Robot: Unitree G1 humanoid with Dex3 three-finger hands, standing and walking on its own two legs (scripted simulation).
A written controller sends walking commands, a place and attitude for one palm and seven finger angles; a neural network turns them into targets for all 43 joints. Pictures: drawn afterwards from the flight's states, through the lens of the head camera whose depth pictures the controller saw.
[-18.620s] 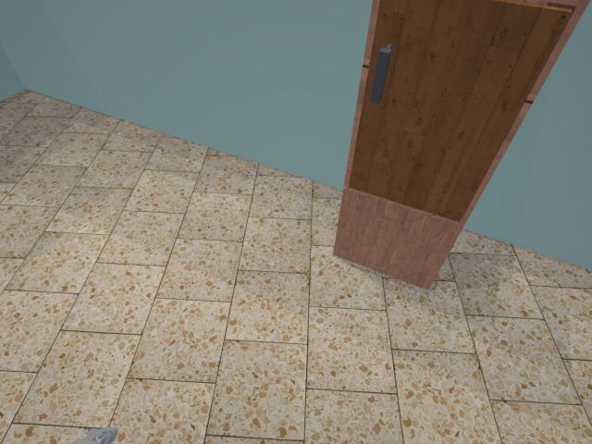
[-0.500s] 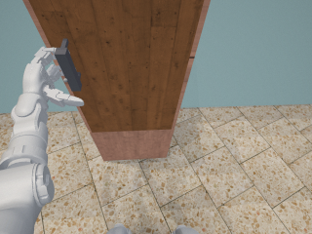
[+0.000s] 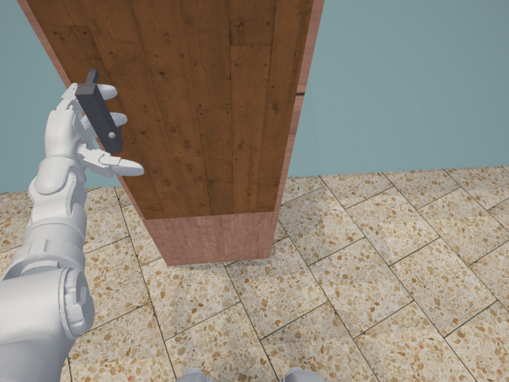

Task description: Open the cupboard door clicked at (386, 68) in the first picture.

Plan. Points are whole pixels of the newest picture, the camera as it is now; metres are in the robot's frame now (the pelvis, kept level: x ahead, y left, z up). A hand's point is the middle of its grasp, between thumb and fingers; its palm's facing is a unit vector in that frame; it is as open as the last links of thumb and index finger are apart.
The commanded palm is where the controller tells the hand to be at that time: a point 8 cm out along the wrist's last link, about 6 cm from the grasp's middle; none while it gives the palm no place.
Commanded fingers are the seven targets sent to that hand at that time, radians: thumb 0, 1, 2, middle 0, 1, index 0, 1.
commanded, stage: slide the fingers in behind the handle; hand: left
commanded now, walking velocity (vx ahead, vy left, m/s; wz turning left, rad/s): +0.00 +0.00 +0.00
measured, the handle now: (104, 112) +0.53 +0.22 +0.11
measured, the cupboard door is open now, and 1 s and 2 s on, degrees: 0 0 34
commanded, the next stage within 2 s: close the thumb around the handle in 0.22 s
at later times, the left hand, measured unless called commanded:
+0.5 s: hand (109, 138) +0.47 +0.20 +0.11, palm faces +0.03 -1.00 -0.01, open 13.2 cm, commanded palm +0.44 +0.25 +0.11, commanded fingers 0.00 0.06 0.54 -0.34 -1.26 -0.34 -1.26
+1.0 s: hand (111, 137) +0.47 +0.20 +0.11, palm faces +0.02 -1.00 -0.01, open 6.2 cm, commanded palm +0.44 +0.25 +0.11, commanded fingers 0.00 0.90 0.90 -0.40 -1.35 -0.40 -1.35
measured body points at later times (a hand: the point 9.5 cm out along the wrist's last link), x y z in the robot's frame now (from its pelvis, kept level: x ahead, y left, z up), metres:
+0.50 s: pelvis +0.00 +0.00 +0.00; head +0.07 +0.01 +0.45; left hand +0.46 +0.25 +0.11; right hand +0.05 -0.26 -0.12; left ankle +0.02 +0.12 -0.70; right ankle +0.00 -0.11 -0.70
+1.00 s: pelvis +0.00 +0.01 +0.00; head +0.07 +0.02 +0.44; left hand +0.46 +0.25 +0.11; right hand +0.04 -0.26 -0.12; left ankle +0.02 +0.12 -0.70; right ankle +0.00 -0.11 -0.70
